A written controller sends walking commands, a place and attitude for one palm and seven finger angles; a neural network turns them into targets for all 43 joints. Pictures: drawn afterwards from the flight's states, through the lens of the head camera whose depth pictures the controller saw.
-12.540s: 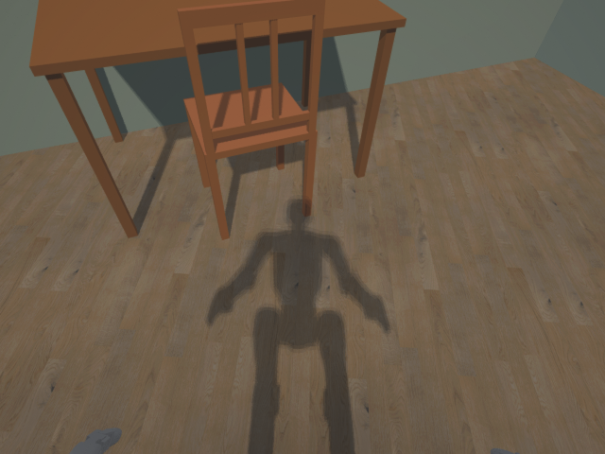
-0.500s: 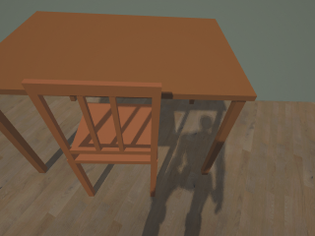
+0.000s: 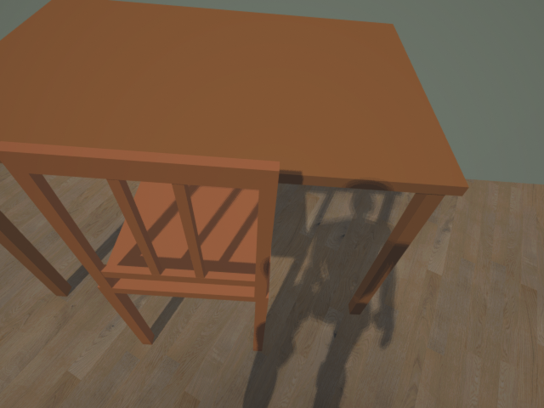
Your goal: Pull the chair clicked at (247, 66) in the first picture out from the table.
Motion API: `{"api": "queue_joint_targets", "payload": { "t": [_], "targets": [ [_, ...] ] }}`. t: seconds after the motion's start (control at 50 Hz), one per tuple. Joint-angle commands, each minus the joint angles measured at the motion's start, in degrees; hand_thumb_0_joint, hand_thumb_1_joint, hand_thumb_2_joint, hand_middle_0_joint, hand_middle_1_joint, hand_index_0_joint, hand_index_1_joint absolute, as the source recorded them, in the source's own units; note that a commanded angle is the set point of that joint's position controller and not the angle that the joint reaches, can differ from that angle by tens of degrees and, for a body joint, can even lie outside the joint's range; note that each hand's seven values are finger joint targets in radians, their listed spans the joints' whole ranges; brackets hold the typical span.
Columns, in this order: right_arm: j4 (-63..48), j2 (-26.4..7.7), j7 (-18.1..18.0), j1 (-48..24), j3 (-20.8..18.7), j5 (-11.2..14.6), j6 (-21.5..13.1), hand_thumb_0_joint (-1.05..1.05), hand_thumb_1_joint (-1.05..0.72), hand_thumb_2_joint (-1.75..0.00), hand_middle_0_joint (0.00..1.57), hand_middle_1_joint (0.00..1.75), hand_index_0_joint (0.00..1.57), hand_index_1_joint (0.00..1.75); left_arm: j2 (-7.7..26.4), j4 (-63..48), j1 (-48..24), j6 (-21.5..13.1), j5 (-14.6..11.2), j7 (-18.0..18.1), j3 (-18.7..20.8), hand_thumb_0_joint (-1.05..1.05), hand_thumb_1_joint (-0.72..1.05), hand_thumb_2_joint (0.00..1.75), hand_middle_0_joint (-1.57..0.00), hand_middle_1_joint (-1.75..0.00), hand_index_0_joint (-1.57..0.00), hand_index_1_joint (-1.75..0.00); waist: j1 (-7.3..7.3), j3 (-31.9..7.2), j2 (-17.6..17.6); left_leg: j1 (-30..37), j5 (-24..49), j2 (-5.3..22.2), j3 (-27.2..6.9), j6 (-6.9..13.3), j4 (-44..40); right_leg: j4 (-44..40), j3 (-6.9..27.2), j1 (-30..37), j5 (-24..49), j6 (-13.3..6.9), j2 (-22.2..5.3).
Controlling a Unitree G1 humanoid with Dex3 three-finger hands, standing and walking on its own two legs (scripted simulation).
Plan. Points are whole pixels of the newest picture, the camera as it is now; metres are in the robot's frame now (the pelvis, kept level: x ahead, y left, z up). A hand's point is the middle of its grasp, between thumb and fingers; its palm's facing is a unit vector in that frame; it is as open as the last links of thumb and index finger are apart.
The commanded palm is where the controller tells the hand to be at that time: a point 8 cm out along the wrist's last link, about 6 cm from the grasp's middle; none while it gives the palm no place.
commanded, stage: come to a stop and stand still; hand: left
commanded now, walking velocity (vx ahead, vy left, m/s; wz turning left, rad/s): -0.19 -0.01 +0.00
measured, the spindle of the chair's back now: (139, 232) +0.40 +0.29 -0.06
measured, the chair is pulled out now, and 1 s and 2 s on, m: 0.00 0.00 0.00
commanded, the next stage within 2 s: look again from close up in 1.00 s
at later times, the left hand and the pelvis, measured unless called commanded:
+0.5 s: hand out of the picture +0.01 +0.13 -0.15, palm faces +0.09 -0.96 -0.26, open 7.4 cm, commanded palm none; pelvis -0.02 -0.06 +0.01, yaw +2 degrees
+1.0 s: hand out of the picture -0.08 +0.15 -0.16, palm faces +0.09 -0.98 -0.16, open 7.4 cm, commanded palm none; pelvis -0.05 -0.02 +0.02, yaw +2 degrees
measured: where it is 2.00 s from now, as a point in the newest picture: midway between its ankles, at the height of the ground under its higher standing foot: outside the picture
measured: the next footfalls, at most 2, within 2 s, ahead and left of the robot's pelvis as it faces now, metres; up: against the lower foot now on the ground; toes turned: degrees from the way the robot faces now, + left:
right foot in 0.28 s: +0.05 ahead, -0.14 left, +0.00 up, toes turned -2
left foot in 0.76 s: -0.04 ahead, +0.08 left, +0.00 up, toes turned +2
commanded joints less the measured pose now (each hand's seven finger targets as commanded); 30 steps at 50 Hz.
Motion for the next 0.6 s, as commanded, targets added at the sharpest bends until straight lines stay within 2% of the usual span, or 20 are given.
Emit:
{"api": "queue_joint_targets", "payload": {
  "t": [0.0, 0.02, 0.04, 0.08, 0.14, 0.18, 0.2, 0.22, 0.24, 0.26, 0.28, 0.3, 0.32, 0.34, 0.38, 0.42, 0.46, 0.54, 0.58],
  "targets": [
    [0.2, -5.7, -0.6, 7.0, 0.3, 0.9, -0.3, 0.00, -0.90, -0.90, 0.20, 0.30, 0.20, 0.30, 4.2, -3.6, 0.7, 0.6, -0.1, 1.0, 0.6, 0.00, 0.90, 0.90, -0.20, -0.30, -0.20, -0.30, -2.09, 0.3, 10.9, 8.7, 57.4, 18.5, -14.8, 10.3, -13.7, 12.5, 6.1, -11.4, -6.7, 1.5, -3.7],
    [-0.4, -4.9, -0.6, 5.1, 0.5, 0.9, 0.0, 0.00, -0.90, -0.90, 0.20, 0.30, 0.20, 0.30, 4.3, -3.5, 0.3, 1.2, 0.2, 1.0, 0.6, 0.00, 0.90, 0.90, -0.20, -0.30, -0.20, -0.30, -1.34, 2.8, 11.4, 5.5, 53.8, 17.3, -13.7, 9.4, -14.8, 10.6, 5.7, -10.9, -5.4, 1.8, -4.5],
    [-1.2, -4.7, -0.6, 2.8, 0.5, 0.9, 0.2, 0.00, -0.90, -0.90, 0.20, 0.30, 0.20, 0.30, 4.5, -3.4, 0.8, 1.6, 0.2, 0.9, 0.6, 0.00, 0.90, 0.90, -0.20, -0.30, -0.20, -0.30, -0.63, 3.5, 9.9, 5.3, 51.8, 16.7, -12.9, 9.1, -15.2, 7.8, 5.0, -10.9, -4.1, 2.0, -4.9],
    [-2.2, -6.3, -0.4, 2.0, -0.4, 0.7, 0.6, 0.00, -0.90, -0.90, 0.20, 0.30, 0.20, 0.30, 4.2, -3.5, 1.0, 2.3, 0.3, 0.8, 0.8, 0.00, 0.90, 0.90, -0.20, -0.30, -0.20, -0.30, -0.54, -0.5, 8.6, 9.2, 51.7, 15.8, -12.1, 8.6, -13.8, 4.5, 3.8, -10.9, 0.2, 2.5, -4.1],
    [-3.7, -8.5, -0.1, 0.6, -1.9, 0.4, 1.5, 0.00, -0.90, -0.90, 0.20, 0.30, 0.20, 0.30, 5.4, -4.9, -0.3, 2.6, 0.5, 0.7, 1.4, 0.00, 0.90, 0.90, -0.20, -0.30, -0.20, -0.30, -0.54, -3.6, 9.0, 9.1, 46.5, 16.0, -11.4, 8.0, -12.6, 3.5, 2.9, -9.9, 4.1, 2.3, -3.1],
    [-5.0, -9.1, 0.3, -1.3, -2.5, 0.0, 2.0, 0.00, -0.90, -0.90, 0.20, 0.30, 0.20, 0.30, 5.7, -6.1, -1.4, 2.8, 0.6, 0.5, 2.0, 0.00, 0.90, 0.90, -0.20, -0.30, -0.20, -0.30, 0.01, -3.7, 9.5, 5.1, 37.9, 15.6, -10.9, 7.2, -12.0, 2.6, 2.9, -7.8, 6.8, 2.2, -2.9],
    [-5.5, -8.9, 0.6, -2.2, -2.7, -0.1, 2.3, 0.00, -0.90, -0.90, 0.20, 0.30, 0.20, 0.30, 5.8, -6.6, -1.6, 2.7, 0.8, 0.5, 2.1, 0.00, 0.90, 0.90, -0.20, -0.30, -0.20, -0.30, 0.40, -3.8, 8.3, 3.7, 32.6, 14.7, -10.5, 6.2, -11.0, -0.2, 2.8, -6.5, 9.3, 2.2, -2.8],
    [-5.9, -8.7, 0.8, -3.1, -2.8, 0.0, 2.6, 0.00, -0.90, -0.90, 0.20, 0.30, 0.20, 0.30, 6.3, -6.8, -1.4, 2.4, 0.8, 0.4, 2.2, 0.00, 0.90, 0.90, -0.20, -0.30, -0.20, -0.30, 1.08, -3.9, 7.7, 1.8, 25.1, 13.1, -9.7, 4.4, -8.8, -5.1, 3.5, -4.4, 14.1, 2.2, -3.3],
    [-6.1, -7.2, 1.2, -3.1, -2.6, 0.1, 2.8, 0.00, -0.90, -0.90, 0.20, 0.30, 0.20, 0.30, 7.9, -7.1, -1.5, 1.7, 1.1, 0.4, 2.2, 0.00, 0.90, 0.90, -0.20, -0.30, -0.20, -0.30, 1.24, -3.9, 2.3, 0.1, 13.8, 9.1, -7.8, 1.4, -5.0, -11.6, 7.3, -3.6, 21.9, 1.7, -5.0],
    [-6.5, -4.3, 1.6, -1.0, -2.3, 0.6, 3.2, 0.00, -0.90, -0.90, 0.20, 0.30, 0.20, 0.30, 11.1, -8.4, -4.4, 1.1, 1.5, 0.4, 2.3, 0.00, 0.90, 0.90, -0.20, -0.30, -0.20, -0.30, -0.66, -3.6, -8.0, -1.0, -2.8, 1.8, -3.4, -2.3, 0.8, -18.4, 17.2, -6.7, 26.7, -0.6, -12.7],
    [-6.9, -3.2, 1.8, 0.0, -2.5, 0.5, 4.0, 0.00, -0.90, -0.90, 0.20, 0.30, 0.20, 0.30, 14.5, -9.8, -7.4, 1.0, 1.2, 0.0, 2.7, 0.00, 0.90, 0.90, -0.20, -0.30, -0.20, -0.30, -1.21, -1.8, -12.2, -2.1, -14.0, -1.5, -3.2, -3.5, 7.2, -23.0, 21.9, -10.5, 28.5, -5.2, -19.6],
    [-6.7, -3.7, 2.0, -1.2, -2.6, 0.1, 4.6, 0.00, -0.90, -0.90, 0.20, 0.30, 0.20, 0.30, 14.8, -10.8, -8.8, 1.2, 1.1, -0.1, 2.6, 0.00, 0.90, 0.90, -0.20, -0.30, -0.20, -0.30, -0.39, -1.5, -8.4, -1.8, -16.2, -0.8, -6.1, -3.3, 13.5, -23.9, 21.8, -12.6, 26.2, -8.1, -19.9],
    [-6.6, -4.1, 2.1, -1.8, -2.6, -0.1, 4.9, 0.00, -0.90, -0.90, 0.20, 0.30, 0.20, 0.30, 14.5, -11.2, -10.1, 1.1, 1.1, 0.0, 2.9, 0.00, 0.90, 0.90, -0.20, -0.30, -0.20, -0.30, -0.66, -0.1, -9.6, -4.2, -14.5, -0.1, -7.3, -3.2, 17.4, -24.4, 21.7, -13.2, 24.1, -7.9, -18.4],
    [-6.2, -4.4, 2.1, -1.0, -2.6, -0.1, 4.9, 0.00, -0.90, -0.90, 0.20, 0.30, 0.20, 0.30, 14.1, -11.4, -10.8, 1.0, 0.9, 0.2, 2.9, 0.00, 0.90, 0.90, -0.20, -0.30, -0.20, -0.30, -1.10, 0.1, -8.4, -5.5, -12.6, 0.0, -7.5, -3.4, 19.6, -23.8, 20.9, -11.8, 25.4, -8.1, -18.1],
    [-5.9, -5.2, 2.5, -0.5, -2.5, -0.1, 4.4, 0.00, -0.90, -0.90, 0.20, 0.30, 0.20, 0.30, 14.3, -11.9, -10.7, 0.6, 0.7, 0.1, 3.0, 0.00, 0.90, 0.90, -0.20, -0.30, -0.20, -0.30, -0.84, -0.8, -5.9, -7.4, -10.1, 0.2, -7.9, -4.0, 21.5, -22.3, 18.6, -8.4, 29.1, -8.8, -17.1],
    [-6.3, -5.5, 2.6, -0.9, -2.5, -0.1, 4.2, 0.00, -0.90, -0.90, 0.20, 0.30, 0.20, 0.30, 15.0, -11.9, -8.7, 0.4, 0.7, 0.1, 3.4, 0.00, 0.90, 0.90, -0.20, -0.30, -0.20, -0.30, 0.35, -3.2, -5.0, -8.6, -10.1, -0.1, -7.3, -4.7, 20.0, -21.2, 17.9, -2.8, 33.6, -9.4, -17.2],
    [-6.8, -5.2, 2.7, -1.9, -2.4, -0.1, 4.3, 0.00, -0.90, -0.90, 0.20, 0.30, 0.20, 0.30, 15.6, -11.6, -7.2, 0.4, 0.7, 0.3, 3.7, 0.00, 0.90, 0.90, -0.20, -0.30, -0.20, -0.30, 1.33, -3.3, -3.8, -9.5, -10.2, -0.1, -7.1, -5.2, 18.5, -21.3, 18.6, -0.7, 34.6, -10.0, -18.1],
    [-7.3, -5.0, 2.9, -1.8, -2.1, -0.1, 4.1, 0.00, -0.90, -0.90, 0.20, 0.30, 0.20, 0.30, 16.2, -11.3, -6.0, 0.6, 0.9, 0.2, 4.2, 0.00, 0.90, 0.90, -0.20, -0.30, -0.20, -0.30, 2.29, -4.8, -5.1, -8.0, -10.8, -0.3, -6.1, -5.2, 12.3, -23.5, 19.8, 1.7, 26.4, -10.4, -17.9],
    [-7.4, -4.8, 3.0, -1.1, -1.9, -0.2, 3.8, 0.00, -0.90, -0.90, 0.20, 0.30, 0.20, 0.30, 16.1, -11.2, -6.5, 0.8, 1.1, 0.0, 4.5, 0.00, 0.90, 0.90, -0.20, -0.30, -0.20, -0.30, 2.17, -4.7, -5.3, -5.6, -10.6, -0.2, -5.8, -4.7, 8.3, -25.4, 20.3, -0.5, 19.0, -10.2, -17.4]
  ]
}}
